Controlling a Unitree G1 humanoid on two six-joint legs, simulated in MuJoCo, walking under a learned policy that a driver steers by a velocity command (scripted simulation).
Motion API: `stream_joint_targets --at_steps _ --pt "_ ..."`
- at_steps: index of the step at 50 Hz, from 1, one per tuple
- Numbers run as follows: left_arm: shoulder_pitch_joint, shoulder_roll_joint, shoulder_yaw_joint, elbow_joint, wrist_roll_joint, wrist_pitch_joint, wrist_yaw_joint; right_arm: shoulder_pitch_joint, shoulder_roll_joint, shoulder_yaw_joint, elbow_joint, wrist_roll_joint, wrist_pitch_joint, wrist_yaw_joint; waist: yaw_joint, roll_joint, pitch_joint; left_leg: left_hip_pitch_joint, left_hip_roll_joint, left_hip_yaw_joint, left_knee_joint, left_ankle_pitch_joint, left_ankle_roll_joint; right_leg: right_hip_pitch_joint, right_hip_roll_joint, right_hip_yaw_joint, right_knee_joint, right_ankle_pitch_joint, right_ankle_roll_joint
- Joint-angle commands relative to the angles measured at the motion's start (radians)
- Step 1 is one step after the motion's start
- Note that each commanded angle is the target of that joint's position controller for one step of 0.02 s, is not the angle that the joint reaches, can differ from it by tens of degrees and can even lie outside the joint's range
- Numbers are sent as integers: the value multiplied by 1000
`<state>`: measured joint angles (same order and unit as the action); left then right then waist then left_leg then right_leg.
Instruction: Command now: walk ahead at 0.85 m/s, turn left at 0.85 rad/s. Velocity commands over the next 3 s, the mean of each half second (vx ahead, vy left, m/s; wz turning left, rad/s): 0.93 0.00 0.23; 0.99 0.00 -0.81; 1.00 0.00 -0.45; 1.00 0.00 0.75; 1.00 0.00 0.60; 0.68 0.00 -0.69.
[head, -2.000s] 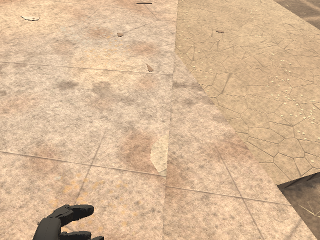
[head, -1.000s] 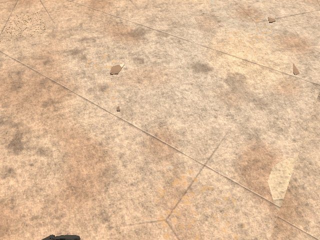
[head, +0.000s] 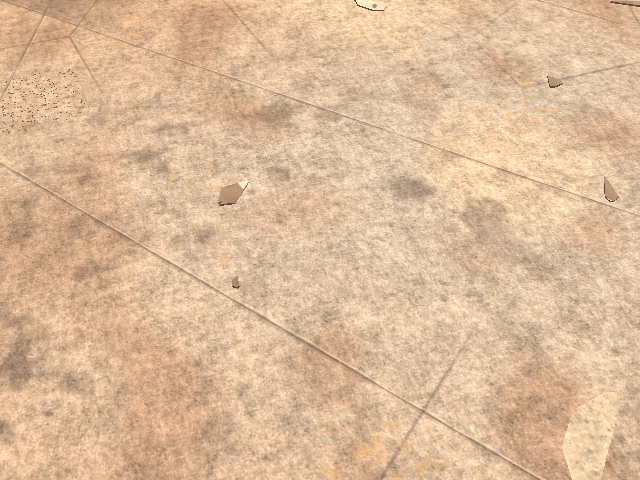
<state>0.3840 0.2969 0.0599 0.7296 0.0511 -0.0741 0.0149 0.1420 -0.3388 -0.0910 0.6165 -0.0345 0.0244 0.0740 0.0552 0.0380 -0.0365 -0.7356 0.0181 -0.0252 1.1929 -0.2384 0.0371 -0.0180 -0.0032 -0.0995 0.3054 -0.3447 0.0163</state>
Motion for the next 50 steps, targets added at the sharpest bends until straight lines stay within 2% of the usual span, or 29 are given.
stream_joint_targets --at_steps 1,4,6,8,10,11,12,13,14,15,16,18,20,23,27,30,32,33,34,35,36,37,38,39,40,42,44,47,50 --pt "17 107 20 -14 1 -34 -6 -166 -47 8 -121 -2 -5 24 14 -134 150 -295 72 -25 39 57 7 104 -271 120 -199 54 -108" --pt "32 107 18 25 3 -39 -7 -265 -40 26 -152 -1 -5 42 25 -128 211 -201 84 76 -139 91 36 58 -252 -29 -251 140 -91" --pt "59 125 20 58 4 -35 -4 -302 -15 44 -165 2 -6 46 24 -123 237 -96 63 157 -260 55 84 58 -252 -112 -244 355 -83" --pt "78 156 20 79 -6 -29 0 -229 0 52 -140 2 -10 30 -30 -152 163 167 -38 232 -341 -22 145 38 -268 -163 -106 1015 -86" --pt "71 240 33 91 -11 -10 0 122 -64 16 -38 -1 -22 -4 -213 -190 -26 597 -150 200 -390 -127 188 -33 -316 -141 285 1367 -109" --pt "23 256 34 73 -22 -8 -1 328 -133 -20 34 -8 -26 -22 -332 -139 -118 920 -126 95 -512 -98 193 -235 -269 -143 613 1177 -97" --pt "99 37 -17 9 -38 -4 -29 265 -254 -41 42 -33 -37 -39 -171 204 -209 1214 220 -397 -643 -393 219 -651 -90 -91 1076 -94 -59" --pt "13 88 -12 -31 -61 -21 -23 351 -279 -46 5 -6 -43 -49 -252 138 -445 1199 361 -766 -841 -425 219 -663 20 201 1276 -131 -73" --pt "-114 132 4 -52 -76 -26 -17 312 -243 -45 44 -18 -53 -59 -244 13 -264 1049 340 -631 -883 -328 185 -735 2 256 1293 25 -85" --pt "-78 95 -10 -40 -72 -29 -16 275 -192 -31 75 -18 -69 -69 -163 -15 -99 865 341 -521 -885 -228 172 -734 -54 211 1231 78 -86" --pt "-60 79 -15 -9 -52 -21 -23 207 -126 -12 74 -24 -86 -68 -111 -77 -25 713 301 -418 -899 -182 144 -680 -106 203 1153 113 -85" --pt "46 47 -18 48 -32 28 -42 154 -48 18 78 -5 -114 -64 -29 0 23 532 258 -254 -979 -142 105 -565 -136 203 1089 138 -74" --pt "16 22 -14 60 -37 58 -59 178 -15 27 117 15 -142 -59 -12 -8 107 494 212 -133 -1044 -46 47 -614 -143 205 1030 171 -73" --pt "-122 7 -16 37 -50 66 -71 200 8 33 148 18 -161 -50 -32 -1 192 518 105 127 -1100 301 -39 -691 -103 135 873 322 -84" --pt "-239 -10 -34 0 -53 47 -85 242 17 49 181 25 -161 -68 -40 2 174 651 71 292 -1087 782 -70 -667 -32 -40 628 460 -124" --pt "-212 24 -34 0 -48 51 -89 238 -53 43 191 27 -159 -110 9 44 98 759 118 323 -960 1298 -93 -479 53 -133 458 487 -161" --pt "-24 96 -9 52 -44 70 -81 186 -114 26 177 22 -139 -142 119 89 -2 795 161 308 -717 1551 -101 -265 112 -148 449 408 -186" --pt "174 147 17 106 -38 79 -73 112 -138 19 155 12 -123 -149 223 89 -63 718 178 284 -477 1563 -96 -71 117 -99 440 341 -223" --pt "405 201 51 166 -47 79 -58 -2 -163 5 128 10 -104 -145 359 17 -107 554 129 269 -3 1261 -80 135 51 34 347 317 -321" --pt "392 169 58 202 -95 83 -42 -141 -56 28 107 6 -101 -114 363 -247 -7 275 -115 255 490 55 -52 207 12 108 204 344 -361" --pt "216 200 46 174 -61 73 -42 -46 107 78 20 -17 -122 -102 95 -280 69 -47 -122 93 709 -260 -58 180 -20 349 393 612 -403" --pt "137 210 47 116 -39 69 -29 83 100 98 -59 2 -143 -85 8 -242 -148 -183 -102 -111 669 -266 -68 334 -195 788 167 203 -562" --pt "94 150 44 89 -22 67 -14 72 23 99 -45 -21 -170 -72 -11 -44 -43 -203 -40 -132 495 -191 -35 179 -244 939 -82 -169 -516" --pt "34 120 37 87 -14 57 -8 24 -27 86 -37 -27 -167 -67 -57 71 64 -149 9 -130 363 -142 -42 5 -223 883 -131 -252 -461" --pt "10 130 34 85 -18 42 -6 12 -24 90 -26 -48 -148 -69 -86 99 120 -99 27 -112 283 -148 -56 -118 -173 808 -136 -198 -429" --pt "-6 132 28 80 -30 5 -5 -23 -29 99 -37 -51 -99 -69 -112 111 191 42 89 -80 52 -111 -98 -370 -92 664 -168 -114 -397" --pt "-11 159 41 70 -33 -14 -12 -120 -11 111 -73 -28 -89 -60 -76 64 185 187 106 -30 -200 30 -123 -483 -23 534 -182 58 -373" --pt "13 168 58 69 -51 -17 -30 -225 36 128 -109 18 -91 -54 10 -37 129 342 65 10 -503 266 -113 -424 33 458 -138 213 -296" --pt "43 184 72 64 -49 -9 -36 -215 -4 111 -108 19 -102 -62 37 -93 69 388 17 3 -651 268 -94 -233 1 498 -25 360 -246"
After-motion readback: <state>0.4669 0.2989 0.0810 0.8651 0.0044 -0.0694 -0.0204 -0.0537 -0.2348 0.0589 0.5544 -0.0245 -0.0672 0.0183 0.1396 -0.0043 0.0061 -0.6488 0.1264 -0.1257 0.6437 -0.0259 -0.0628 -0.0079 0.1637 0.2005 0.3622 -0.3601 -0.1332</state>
